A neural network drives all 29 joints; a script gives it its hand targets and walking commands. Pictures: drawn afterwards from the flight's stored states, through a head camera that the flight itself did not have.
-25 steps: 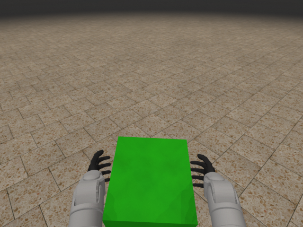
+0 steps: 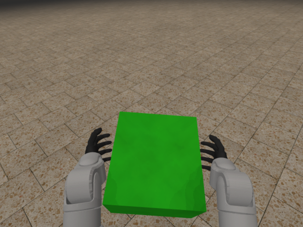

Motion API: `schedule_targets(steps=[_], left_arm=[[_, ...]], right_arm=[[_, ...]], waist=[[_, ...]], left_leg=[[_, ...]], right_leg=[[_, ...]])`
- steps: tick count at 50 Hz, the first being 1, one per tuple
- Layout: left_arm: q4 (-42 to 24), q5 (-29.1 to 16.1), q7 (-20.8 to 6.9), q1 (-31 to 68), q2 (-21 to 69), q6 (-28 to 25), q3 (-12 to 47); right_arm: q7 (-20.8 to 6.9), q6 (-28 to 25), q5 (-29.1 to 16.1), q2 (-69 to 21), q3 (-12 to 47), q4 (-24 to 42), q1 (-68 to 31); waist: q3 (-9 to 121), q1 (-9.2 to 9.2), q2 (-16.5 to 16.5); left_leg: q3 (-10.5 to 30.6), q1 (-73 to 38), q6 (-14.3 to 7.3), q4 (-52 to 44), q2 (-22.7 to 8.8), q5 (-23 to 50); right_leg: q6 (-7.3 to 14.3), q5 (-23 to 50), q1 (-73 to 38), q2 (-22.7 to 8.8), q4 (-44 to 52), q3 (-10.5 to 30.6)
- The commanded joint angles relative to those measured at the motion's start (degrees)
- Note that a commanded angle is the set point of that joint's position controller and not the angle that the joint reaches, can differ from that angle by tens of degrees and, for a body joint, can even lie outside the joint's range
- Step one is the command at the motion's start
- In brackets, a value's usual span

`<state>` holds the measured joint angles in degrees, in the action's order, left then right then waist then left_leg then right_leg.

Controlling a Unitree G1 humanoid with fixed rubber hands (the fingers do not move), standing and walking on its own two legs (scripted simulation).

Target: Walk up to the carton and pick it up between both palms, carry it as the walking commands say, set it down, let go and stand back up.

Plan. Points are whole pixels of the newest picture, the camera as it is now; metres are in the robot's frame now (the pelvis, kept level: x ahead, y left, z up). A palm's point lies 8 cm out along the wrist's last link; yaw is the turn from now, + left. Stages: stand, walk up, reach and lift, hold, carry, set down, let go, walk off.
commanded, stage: carry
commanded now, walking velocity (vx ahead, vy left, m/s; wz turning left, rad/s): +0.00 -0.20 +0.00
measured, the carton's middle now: (154, 163) +0.33 -0.01 +0.03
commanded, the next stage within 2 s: none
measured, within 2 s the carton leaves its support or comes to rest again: neither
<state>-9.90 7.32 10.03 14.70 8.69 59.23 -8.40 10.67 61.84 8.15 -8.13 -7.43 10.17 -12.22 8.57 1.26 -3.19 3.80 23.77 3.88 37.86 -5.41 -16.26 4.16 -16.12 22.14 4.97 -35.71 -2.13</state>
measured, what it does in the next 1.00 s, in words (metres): steps to the right: left foot, then right foot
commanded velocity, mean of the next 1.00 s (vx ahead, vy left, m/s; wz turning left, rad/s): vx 0.00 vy -0.20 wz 0.00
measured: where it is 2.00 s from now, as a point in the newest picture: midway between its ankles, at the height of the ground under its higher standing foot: outside the picture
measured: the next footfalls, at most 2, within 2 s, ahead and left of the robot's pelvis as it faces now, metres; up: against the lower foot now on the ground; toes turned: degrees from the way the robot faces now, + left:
left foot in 0.24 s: +0.03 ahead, +0.11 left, +0.00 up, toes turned +8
right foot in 0.50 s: +0.03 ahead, -0.23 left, +0.00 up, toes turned -1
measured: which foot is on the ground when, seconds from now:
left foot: down 0.00-0.02, up 0.04-0.22, down 0.24-0.52, up 0.54-0.70, down 0.72-1.00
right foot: down 0.00-0.24, up 0.26-0.48, down 0.50-0.74, up 0.76-1.00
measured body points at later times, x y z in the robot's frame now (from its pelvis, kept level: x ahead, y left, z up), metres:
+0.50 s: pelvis -0.05 -0.08 +0.01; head -0.07 -0.09 +0.46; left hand +0.21 +0.10 +0.12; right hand +0.23 -0.21 +0.10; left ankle -0.01 +0.10 -0.72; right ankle -0.02 -0.23 -0.72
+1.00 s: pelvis -0.09 -0.24 +0.01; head -0.11 -0.25 +0.46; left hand +0.16 -0.06 +0.12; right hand +0.19 -0.37 +0.10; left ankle -0.07 -0.05 -0.72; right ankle -0.05 -0.38 -0.71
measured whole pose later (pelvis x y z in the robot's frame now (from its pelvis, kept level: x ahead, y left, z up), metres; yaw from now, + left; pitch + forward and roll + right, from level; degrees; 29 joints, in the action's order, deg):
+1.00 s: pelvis -0.09 -0.24 +0.01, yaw +3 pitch +3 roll -1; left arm -26.7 5.3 12.9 8.4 7.6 72.6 -5.6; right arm 12.2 73.3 6.4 -7.7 -2.4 22.8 -8.6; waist 6.4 -1.2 -2.5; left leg -4.9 22.2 6.2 31.8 -12.0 -12.0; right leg -0.5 -19.8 24.0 -2.3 -36.2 -2.9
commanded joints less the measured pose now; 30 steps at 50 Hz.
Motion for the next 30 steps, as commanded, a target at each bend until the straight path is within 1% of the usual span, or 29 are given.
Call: schedule_targets(steps=[1,2,3,4,5,6,7,8,9,10,11,12,13,14,15,16,17,18,19,21,22,23,24,25,26,27,28,29,30], left_arm=[[-9.06,-19.99,-14.19,17.52,54.57,8.00,36.99],[-9.80,-19.57,-13.67,16.39,54.23,8.91,36.47],[-10.97,-19.44,-13.23,16.41,54.23,9.58,36.12],[-11.88,-19.44,-12.74,16.73,54.49,10.25,36.02],[-13.10,-19.79,-12.38,17.43,54.82,10.74,36.18],[-14.03,-20.05,-12.01,17.64,54.74,11.28,36.48],[-15.12,-20.61,-11.80,18.03,54.85,11.70,37.12],[-16.29,-21.33,-11.62,18.38,55.09,12.05,37.91],[-17.03,-22.04,-11.51,18.26,55.18,12.46,38.66],[-18.23,-22.71,-11.52,18.99,54.94,12.80,39.31],[-19.24,-23.30,-11.54,19.40,54.81,13.05,39.93],[-19.77,-23.61,-11.51,20.75,54.65,12.89,40.57],[-21.03,-24.42,-11.55,21.33,55.04,12.73,41.61],[-20.36,-25.15,-11.77,22.28,55.86,12.87,42.17],[-19.79,-25.73,-12.15,22.38,55.96,12.90,42.25],[-20.14,-26.45,-12.56,23.07,56.18,12.74,42.13],[-19.94,-26.75,-12.81,23.35,56.23,12.64,42.01],[-19.75,-26.93,-12.94,22.80,56.34,12.58,41.94],[-18.99,-26.83,-13.00,21.40,56.03,12.68,41.68],[-17.66,-26.49,-12.95,18.68,55.50,12.82,41.00],[-17.12,-26.30,-12.91,17.54,55.09,12.97,40.65],[-16.91,-26.01,-12.82,17.03,54.64,13.12,40.61],[-16.91,-25.39,-12.78,16.63,53.83,13.28,40.43],[-17.34,-24.88,-12.71,15.95,52.71,13.48,40.59],[-17.75,-24.86,-12.67,15.50,52.32,13.83,40.65],[-16.89,-23.94,-12.96,15.52,52.41,13.90,40.36],[-16.76,-23.43,-13.05,16.21,52.93,13.70,39.66],[-17.16,-22.93,-12.86,16.99,53.54,13.27,38.98],[-18.45,-22.57,-12.73,18.04,54.65,12.80,38.54]], right_arm=[[-15.11,5.48,-27.13,-55.37,42.69,17.16,-31.53],[-14.90,6.49,-27.64,-55.07,42.90,18.32,-31.70],[-14.79,7.24,-28.17,-55.20,43.05,19.32,-32.01],[-14.76,7.91,-28.52,-55.05,42.80,20.16,-32.08],[-14.70,8.46,-28.84,-55.10,42.63,20.91,-32.03],[-14.55,8.93,-28.68,-55.00,42.10,20.74,-30.62],[-14.36,9.20,-28.37,-55.18,41.58,20.51,-28.81],[-14.12,9.39,-27.80,-55.40,40.66,20.05,-26.85],[-13.96,9.59,-27.24,-55.10,39.46,19.68,-25.73],[-13.93,9.68,-26.72,-54.37,38.05,19.18,-24.28],[-13.84,9.60,-26.50,-53.83,37.28,18.98,-23.30],[-13.76,9.58,-26.52,-54.50,37.15,19.45,-23.28],[-13.47,9.21,-25.99,-55.26,37.39,20.35,-23.31],[-13.09,9.05,-24.93,-55.66,36.72,19.64,-22.82],[-12.77,8.89,-24.44,-55.82,36.74,19.60,-22.94],[-12.52,8.61,-24.54,-55.76,36.94,20.91,-24.27],[-12.33,8.48,-24.40,-55.31,36.75,21.86,-25.21],[-12.14,8.38,-24.28,-54.83,36.56,22.79,-25.27],[-11.87,8.49,-24.09,-54.04,36.45,23.39,-24.80],[-11.48,8.65,-24.00,-53.12,36.33,23.81,-23.98],[-11.28,8.82,-23.54,-52.66,36.06,23.31,-22.70],[-11.24,9.02,-23.04,-52.44,35.91,22.21,-21.41],[-11.31,9.29,-22.49,-52.10,35.96,20.98,-19.93],[-11.50,9.50,-22.06,-51.60,35.91,20.66,-18.91],[-11.80,9.90,-22.04,-50.98,35.77,19.96,-18.46],[-12.06,10.38,-22.02,-51.10,37.13,19.12,-18.68],[-12.61,10.58,-23.00,-51.79,37.85,19.41,-21.09],[-13.37,10.59,-24.37,-52.59,38.82,19.83,-23.67],[-13.91,10.32,-25.66,-54.27,39.89,20.86,-25.74]], waist=[[14.51,-1.37,13.58],[13.61,-1.58,12.50],[12.77,-1.56,11.41],[12.42,-1.50,9.87],[12.67,-1.33,9.39],[13.01,-0.86,7.92],[13.87,-0.22,6.57],[14.92,0.35,4.53],[16.81,0.58,0.03],[17.93,0.82,-7.83],[18.29,0.49,-19.27],[17.03,-0.43,-14.21],[16.13,-0.14,-10.49],[14.04,-0.32,-8.55],[12.53,-0.33,-6.99],[11.35,-0.27,-5.24],[10.77,-0.15,-5.30],[10.83,-0.12,-5.43],[11.41,-0.15,-6.15],[13.17,-0.78,-6.48],[14.24,-0.89,-5.40],[15.37,-1.06,-3.13],[15.52,-0.98,2.09],[15.05,-0.94,9.87],[14.20,-1.32,14.12],[13.95,-1.64,14.93],[12.09,-1.78,13.72],[10.16,-1.71,13.61],[8.93,-1.58,12.71]], left_leg=[[-7.37,7.61,-2.96,10.59,1.77,-13.49],[-7.41,7.99,-2.99,13.50,1.45,-15.32],[-6.91,7.93,-3.12,15.05,1.08,-15.04],[-7.03,6.97,-3.43,13.72,1.00,-13.82],[-7.36,5.77,-3.72,10.85,0.98,-11.46],[-7.81,3.44,-3.98,6.97,1.07,-8.52],[-8.21,0.18,-4.30,2.50,1.23,-4.94],[-8.05,-4.33,-4.72,-3.95,1.08,0.54],[-4.58,-11.50,-5.68,-8.73,-1.70,4.85],[5.56,-18.06,-8.35,-11.96,-9.62,13.10],[21.24,-21.43,-13.12,-15.96,-22.30,26.20],[20.08,-18.30,-14.63,-15.76,-25.11,26.14],[16.91,-17.06,-15.39,-15.50,-24.07,22.31],[13.19,-16.57,-14.13,-15.16,-21.37,22.38],[10.31,-14.93,-12.20,-14.70,-18.42,22.56],[6.92,-12.78,-10.47,-14.37,-16.42,23.10],[4.52,-11.25,-9.06,-14.32,-15.34,22.92],[2.81,-10.89,-8.09,-14.19,-14.59,22.74],[1.17,-9.84,-7.37,-14.23,-13.62,20.23],[-2.08,-8.47,-5.93,-12.53,-10.32,13.28],[-3.92,-7.94,-4.93,-10.58,-8.09,10.63],[-6.11,-6.70,-3.60,-7.46,-5.99,7.40],[-8.33,-3.03,-1.88,-2.91,-3.19,2.10],[-11.19,3.14,0.07,3.46,-0.29,-5.14],[-11.27,6.45,-0.08,10.56,1.50,-15.05],[-10.73,5.83,-0.93,13.19,1.78,-17.73],[-10.60,4.93,-1.31,15.14,1.14,-15.73],[-10.36,3.08,-1.93,13.91,1.03,-13.38],[-10.54,1.55,-2.51,11.66,1.35,-10.27]], right_leg=[[4.45,33.78,-12.82,-18.41,9.00,14.43],[5.12,30.43,-11.27,-18.76,10.21,15.09],[5.39,27.50,-9.76,-18.41,10.60,14.91],[5.82,24.75,-8.65,-17.61,10.47,13.96],[5.99,23.07,-8.15,-16.70,10.02,13.13],[6.08,22.61,-7.60,-15.45,8.88,11.32],[5.58,21.70,-6.42,-14.32,7.71,9.26],[4.38,19.71,-4.86,-12.78,6.23,6.67],[2.87,15.66,-0.71,-10.84,2.49,4.23],[0.69,5.85,6.53,-7.87,-3.60,2.73],[-2.43,-11.29,14.98,-4.00,-15.45,0.31],[-3.01,-12.66,15.09,-6.85,-23.60,3.38],[-3.37,-13.02,14.88,-8.12,-22.91,5.09],[-3.59,-11.15,14.95,-9.00,-19.05,4.95],[-3.69,-9.67,13.89,-8.73,-16.13,4.57],[-3.93,-8.68,11.33,-7.58,-13.16,2.98],[-4.14,-7.45,9.16,-6.26,-10.39,1.24],[-4.45,-7.50,6.86,-4.94,-7.36,-0.58],[-4.63,-7.36,3.98,-3.82,-4.70,-2.47],[-4.47,-2.41,-2.85,-1.99,4.45,-6.11],[-4.32,-0.24,-5.97,-2.15,8.38,-6.20],[-3.86,2.07,-9.01,-4.54,12.34,-2.88],[-2.72,4.46,-11.42,-9.67,15.01,3.86],[-0.32,15.58,-13.63,-17.40,14.93,12.45],[2.59,20.24,-13.88,-19.79,14.17,12.99],[4.45,18.48,-11.41,-20.46,14.00,11.93],[5.01,15.29,-8.45,-19.00,14.70,10.35],[4.72,12.99,-6.23,-17.11,14.57,8.35],[3.87,12.61,-4.74,-15.39,14.06,6.01]])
